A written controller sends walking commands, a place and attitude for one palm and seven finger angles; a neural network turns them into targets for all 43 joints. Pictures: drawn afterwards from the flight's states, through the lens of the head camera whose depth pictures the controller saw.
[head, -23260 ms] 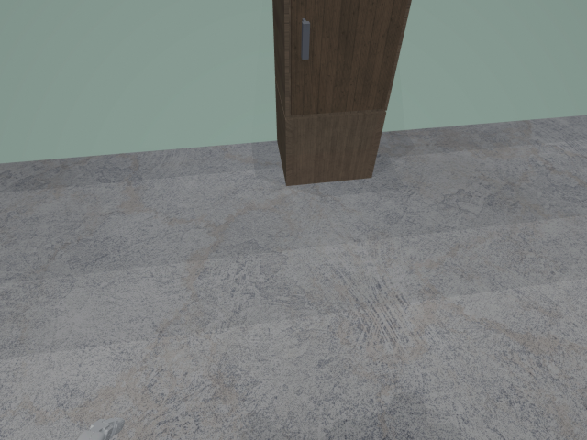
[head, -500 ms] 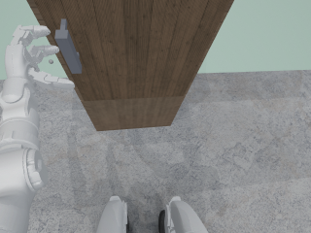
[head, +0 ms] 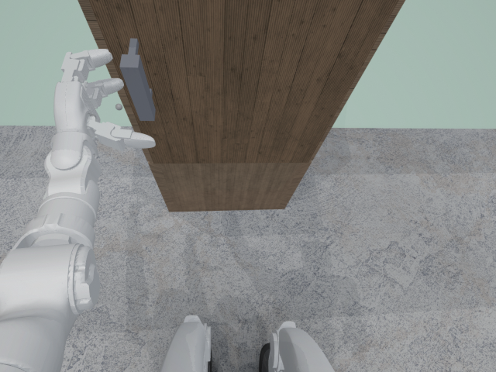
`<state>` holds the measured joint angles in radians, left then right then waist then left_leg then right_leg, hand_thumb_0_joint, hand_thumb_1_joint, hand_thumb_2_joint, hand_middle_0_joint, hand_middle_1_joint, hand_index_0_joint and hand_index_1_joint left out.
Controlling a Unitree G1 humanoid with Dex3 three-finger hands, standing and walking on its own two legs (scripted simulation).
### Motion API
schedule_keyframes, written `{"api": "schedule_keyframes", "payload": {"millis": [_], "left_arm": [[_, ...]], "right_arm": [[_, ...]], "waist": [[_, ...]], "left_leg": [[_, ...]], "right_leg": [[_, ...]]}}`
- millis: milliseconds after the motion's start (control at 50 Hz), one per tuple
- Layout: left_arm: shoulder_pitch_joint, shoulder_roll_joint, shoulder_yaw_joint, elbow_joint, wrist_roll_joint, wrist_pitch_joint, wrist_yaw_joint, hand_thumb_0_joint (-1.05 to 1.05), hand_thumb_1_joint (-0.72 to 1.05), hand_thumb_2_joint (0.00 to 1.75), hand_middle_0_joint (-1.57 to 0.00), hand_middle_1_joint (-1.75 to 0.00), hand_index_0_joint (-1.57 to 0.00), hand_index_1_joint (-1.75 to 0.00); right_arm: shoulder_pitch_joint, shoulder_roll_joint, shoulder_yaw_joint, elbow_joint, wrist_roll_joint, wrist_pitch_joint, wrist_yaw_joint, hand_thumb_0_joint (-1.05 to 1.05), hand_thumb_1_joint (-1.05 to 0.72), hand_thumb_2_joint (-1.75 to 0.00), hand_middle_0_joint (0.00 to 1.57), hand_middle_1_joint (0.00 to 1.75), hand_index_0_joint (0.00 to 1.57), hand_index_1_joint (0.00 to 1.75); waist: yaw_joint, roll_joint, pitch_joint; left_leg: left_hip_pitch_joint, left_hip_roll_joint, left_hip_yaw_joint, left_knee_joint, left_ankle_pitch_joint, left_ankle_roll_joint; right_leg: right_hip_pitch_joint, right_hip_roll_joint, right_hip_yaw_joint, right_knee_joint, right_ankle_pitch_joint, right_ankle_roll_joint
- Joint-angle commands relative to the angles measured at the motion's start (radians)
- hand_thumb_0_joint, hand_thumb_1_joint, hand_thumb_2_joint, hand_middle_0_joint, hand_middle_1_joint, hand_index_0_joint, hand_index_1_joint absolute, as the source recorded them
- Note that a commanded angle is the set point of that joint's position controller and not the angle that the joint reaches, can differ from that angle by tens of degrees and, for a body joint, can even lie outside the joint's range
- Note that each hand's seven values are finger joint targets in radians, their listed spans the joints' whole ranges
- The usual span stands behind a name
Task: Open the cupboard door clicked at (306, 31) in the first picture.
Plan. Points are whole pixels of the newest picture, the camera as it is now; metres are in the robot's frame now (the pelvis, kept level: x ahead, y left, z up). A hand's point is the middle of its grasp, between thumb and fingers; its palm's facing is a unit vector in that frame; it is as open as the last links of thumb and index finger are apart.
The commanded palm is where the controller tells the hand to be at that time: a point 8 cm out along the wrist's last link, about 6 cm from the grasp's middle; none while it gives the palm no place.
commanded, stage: slide the fingers in behind the handle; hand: left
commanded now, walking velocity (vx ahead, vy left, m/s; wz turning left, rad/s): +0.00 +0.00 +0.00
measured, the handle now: (141, 81) +0.55 +0.17 +0.06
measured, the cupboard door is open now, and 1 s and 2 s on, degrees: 0 0 0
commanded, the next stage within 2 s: move the hooked fingers beside the handle in 0.36 s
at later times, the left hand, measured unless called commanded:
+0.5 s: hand (121, 109) +0.50 +0.20 +0.05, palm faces +0.12 -0.99 -0.01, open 15.2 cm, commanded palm +0.49 +0.18 +0.06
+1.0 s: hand (116, 107) +0.50 +0.20 +0.05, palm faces +0.10 -1.00 -0.01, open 14.9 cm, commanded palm +0.48 +0.21 +0.06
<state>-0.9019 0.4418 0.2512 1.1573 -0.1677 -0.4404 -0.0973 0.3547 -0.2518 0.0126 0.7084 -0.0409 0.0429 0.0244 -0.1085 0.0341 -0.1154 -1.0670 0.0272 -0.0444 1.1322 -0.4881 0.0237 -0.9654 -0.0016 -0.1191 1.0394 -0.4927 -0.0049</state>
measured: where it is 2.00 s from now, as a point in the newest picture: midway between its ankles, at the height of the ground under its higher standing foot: outside the picture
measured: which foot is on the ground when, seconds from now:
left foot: down 0.00-1.00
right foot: down 0.00-1.00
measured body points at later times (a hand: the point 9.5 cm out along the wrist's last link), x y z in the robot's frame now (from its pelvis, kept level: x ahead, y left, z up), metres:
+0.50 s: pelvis +0.00 +0.00 +0.00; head +0.14 +0.03 +0.43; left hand +0.49 +0.25 +0.06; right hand +0.02 -0.26 -0.12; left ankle +0.02 +0.10 -0.65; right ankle -0.01 -0.13 -0.65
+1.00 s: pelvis +0.00 +0.00 +0.00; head +0.14 +0.03 +0.43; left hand +0.49 +0.26 +0.06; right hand +0.01 -0.27 -0.12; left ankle +0.02 +0.10 -0.65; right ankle -0.01 -0.13 -0.65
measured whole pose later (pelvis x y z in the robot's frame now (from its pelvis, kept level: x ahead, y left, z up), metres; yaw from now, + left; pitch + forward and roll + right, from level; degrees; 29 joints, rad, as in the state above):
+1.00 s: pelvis +0.00 +0.00 +0.00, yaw -1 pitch +24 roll -5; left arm -0.88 0.47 0.31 1.17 -0.15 -0.46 -0.15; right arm 0.35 -0.26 0.02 0.70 -0.03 0.05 0.01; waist -0.13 0.04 -0.11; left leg -1.06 0.03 -0.03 1.13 -0.49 0.02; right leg -0.97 0.01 -0.10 1.04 -0.49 0.00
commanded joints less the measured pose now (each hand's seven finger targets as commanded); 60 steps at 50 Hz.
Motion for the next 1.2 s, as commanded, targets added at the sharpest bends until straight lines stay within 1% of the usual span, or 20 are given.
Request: {"api": "schedule_keyframes", "payload": {"millis": [0,40,140,220,240,300,340,400,500,540,600,660,780,880,940,1020,1040,1100,1140,1180], "left_arm": [[-0.587,-0.081,-0.148,-0.287,0.066,-0.1,-0.091,0.0,-0.5,0.3,-0.3,-1.2,-0.3,-1.2],[-0.6,-0.09,-0.162,-0.304,0.071,-0.11,-0.087,0.0,-0.5,0.3,-0.3,-1.2,-0.3,-1.2],[-0.588,-0.124,-0.182,-0.304,0.07,-0.117,-0.08,0.0,-0.5,0.3,-0.3,-1.2,-0.3,-1.2],[-0.574,-0.111,-0.166,-0.3,0.065,-0.119,-0.075,0.0,-0.5,0.3,-0.3,-1.2,-0.3,-1.2],[-0.574,-0.078,-0.14,-0.297,0.067,-0.121,-0.073,0.0,-0.5,0.3,-0.3,-1.2,-0.3,-1.2],[-0.582,-0.117,-0.169,-0.283,0.066,-0.12,-0.077,0.0,-0.5,0.3,-0.3,-1.2,-0.3,-1.2],[-0.558,-0.076,-0.134,-0.292,0.066,-0.127,-0.077,0.0,-0.5,0.3,-0.3,-1.2,-0.3,-1.2],[-0.579,-0.095,-0.151,-0.283,0.065,-0.125,-0.08,0.0,-0.5,0.3,-0.3,-1.2,-0.3,-1.2],[-0.584,-0.11,-0.172,-0.274,0.072,-0.124,-0.079,0.0,-0.5,0.3,-0.3,-1.2,-0.3,-1.2],[-0.593,-0.06,-0.13,-0.276,0.074,-0.125,-0.074,0.0,-0.5,0.3,-0.3,-1.2,-0.3,-1.2],[-0.59,-0.068,-0.138,-0.281,0.076,-0.122,-0.079,0.0,-0.5,0.3,-0.3,-1.2,-0.3,-1.2],[-0.558,-0.051,-0.123,-0.295,0.067,-0.124,-0.092,0.0,-0.5,0.3,-0.3,-1.2,-0.3,-1.2],[-0.528,0.02,-0.058,-0.244,0.056,-0.108,-0.104,0.0,-0.5,0.3,-0.3,-1.2,-0.3,-1.2],[-0.519,0.077,-0.022,-0.231,0.057,-0.107,-0.121,0.0,-0.5,0.3,-0.3,-1.2,-0.3,-1.2],[-0.507,0.1,-0.003,-0.272,0.051,-0.116,-0.132,0.0,-0.5,0.3,-0.3,-1.2,-0.3,-1.2],[-0.45,0.126,0.03,-0.266,0.037,-0.107,-0.147,0.0,-0.5,0.3,-0.3,-1.2,-0.3,-1.2],[-0.437,0.165,0.063,-0.264,0.038,-0.108,-0.148,0.0,-0.5,0.3,-0.3,-1.2,-0.3,-1.2],[-0.435,0.154,0.051,-0.279,0.039,-0.106,-0.156,0.0,-0.5,0.3,-0.3,-1.2,-0.3,-1.2],[-0.417,0.19,0.081,-0.301,0.038,-0.111,-0.157,0.0,-0.5,0.3,-0.3,-1.2,-0.3,-1.2],[-0.393,0.174,0.078,-0.319,0.031,-0.113,-0.157,0.0,-0.5,0.3,-0.3,-1.2,-0.3,-1.2]], "right_arm": [[0.183,-0.181,-0.07,-0.027,-0.005,-0.007,-0.006,0.0,-0.9,-0.9,0.2,0.3,0.2,0.3],[0.182,-0.177,-0.07,-0.026,-0.006,-0.009,-0.004,0.0,-0.9,-0.9,0.2,0.3,0.2,0.3],[0.177,-0.174,-0.072,-0.024,-0.007,-0.009,0.0,0.0,-0.9,-0.9,0.2,0.3,0.2,0.3],[0.178,-0.176,-0.071,-0.028,-0.007,-0.009,0.0,0.0,-0.9,-0.9,0.2,0.3,0.2,0.3],[0.175,-0.18,-0.072,-0.022,-0.006,-0.007,-0.002,0.0,-0.9,-0.9,0.2,0.3,0.2,0.3],[0.168,-0.173,-0.069,-0.023,-0.005,-0.008,-0.001,0.0,-0.9,-0.9,0.2,0.3,0.2,0.3],[0.172,-0.176,-0.07,-0.028,-0.004,-0.009,-0.001,0.0,-0.9,-0.9,0.2,0.3,0.2,0.3],[0.167,-0.173,-0.067,-0.026,-0.005,-0.009,-0.003,0.0,-0.9,-0.9,0.2,0.3,0.2,0.3],[0.168,-0.176,-0.069,-0.024,-0.004,-0.009,-0.003,0.0,-0.9,-0.9,0.2,0.3,0.2,0.3],[0.176,-0.182,-0.07,-0.022,-0.007,-0.009,-0.005,0.0,-0.9,-0.9,0.2,0.3,0.2,0.3],[0.177,-0.179,-0.07,-0.023,-0.006,-0.008,-0.007,0.0,-0.9,-0.9,0.2,0.3,0.2,0.3],[0.177,-0.18,-0.07,-0.027,-0.004,-0.005,-0.006,0.0,-0.9,-0.9,0.2,0.3,0.2,0.3],[0.174,-0.184,-0.062,-0.033,0.004,-0.003,-0.013,0.0,-0.9,-0.9,0.2,0.3,0.2,0.3],[0.172,-0.186,-0.056,-0.036,0.007,-0.002,-0.019,0.0,-0.9,-0.9,0.2,0.3,0.2,0.3],[0.175,-0.187,-0.056,-0.044,0.006,-0.003,-0.019,0.0,-0.9,-0.9,0.2,0.3,0.2,0.3],[0.176,-0.187,-0.055,-0.055,0.011,0.001,-0.021,0.0,-0.9,-0.9,0.2,0.3,0.2,0.3],[0.175,-0.189,-0.056,-0.056,0.013,0.003,-0.022,0.0,-0.9,-0.9,0.2,0.3,0.2,0.3],[0.169,-0.185,-0.055,-0.059,0.015,0.005,-0.024,0.0,-0.9,-0.9,0.2,0.3,0.2,0.3],[0.173,-0.188,-0.055,-0.064,0.016,0.007,-0.026,0.0,-0.9,-0.9,0.2,0.3,0.2,0.3],[0.17,-0.183,-0.058,-0.069,0.016,0.008,-0.026,0.0,-0.9,-0.9,0.2,0.3,0.2,0.3]], "waist": [[-0.154,0.182,-0.511],[-0.147,0.226,-0.532],[-0.149,0.202,-0.528],[-0.145,0.18,-0.529],[-0.14,0.184,-0.53],[-0.15,0.165,-0.502],[-0.129,0.194,-0.534],[-0.146,0.176,-0.509],[-0.148,0.185,-0.486],[-0.139,0.196,-0.516],[-0.145,0.183,-0.532],[-0.129,0.207,-0.558],[-0.125,0.143,-0.509],[-0.118,0.169,-0.485],[-0.103,0.196,-0.538],[-0.096,0.159,-0.535],[-0.083,0.153,-0.547],[-0.086,0.171,-0.528],[-0.071,0.181,-0.551],[-0.068,0.173,-0.562]], "left_leg": [[0.648,0.012,-0.086,-0.107,0.473,-0.02],[0.687,0.014,-0.094,-0.106,0.522,-0.027],[0.697,0.016,-0.1,-0.11,0.531,-0.029],[0.677,0.009,-0.094,-0.112,0.511,-0.023],[0.68,0.013,-0.096,-0.112,0.52,-0.027],[0.656,0.008,-0.088,-0.114,0.486,-0.022],[0.677,0.009,-0.09,-0.115,0.519,-0.027],[0.653,0.009,-0.085,-0.112,0.494,-0.023],[0.666,0.014,-0.101,-0.121,0.471,-0.031],[0.665,0.011,-0.1,-0.114,0.489,-0.029],[0.663,0.011,-0.093,-0.108,0.499,-0.025],[0.694,0.015,-0.096,-0.107,0.552,-0.031],[0.607,0.007,-0.074,-0.112,0.465,-0.015],[0.582,0.007,-0.065,-0.111,0.452,-0.013],[0.626,0.01,-0.07,-0.109,0.519,-0.018],[0.589,0.006,-0.054,-0.106,0.519,-0.008],[0.581,0.007,-0.051,-0.105,0.518,-0.009],[0.589,0.01,-0.049,-0.109,0.517,-0.01],[0.611,0.012,-0.051,-0.11,0.566,-0.014],[0.624,0.014,-0.05,-0.11,0.584,-0.015]], "right_leg": [[-0.053,0.06,0.034,-0.1,0.296,-0.03],[-0.068,0.06,0.034,-0.093,0.301,-0.033],[-0.066,0.062,0.028,-0.096,0.299,-0.033],[-0.04,0.063,0.029,-0.098,0.305,-0.034],[-0.043,0.062,0.029,-0.096,0.308,-0.034],[-0.041,0.062,0.03,-0.103,0.302,-0.032],[-0.032,0.062,0.031,-0.097,0.307,-0.034],[-0.034,0.062,0.032,-0.1,0.307,-0.031],[-0.073,0.061,0.026,-0.096,0.273,-0.033],[-0.061,0.06,0.03,-0.09,0.284,-0.034],[-0.05,0.059,0.033,-0.093,0.298,-0.031],[-0.045,0.061,0.032,-0.092,0.311,-0.032],[0.0,0.064,0.04,-0.105,0.31,-0.03],[0.003,0.062,0.047,-0.102,0.305,-0.03],[0.016,0.062,0.046,-0.094,0.334,-0.031],[0.061,0.066,0.053,-0.098,0.368,-0.027],[0.076,0.065,0.055,-0.095,0.375,-0.026],[0.063,0.066,0.054,-0.098,0.367,-0.025],[0.075,0.066,0.055,-0.094,0.385,-0.025],[0.084,0.067,0.054,-0.098,0.396,-0.023]]}}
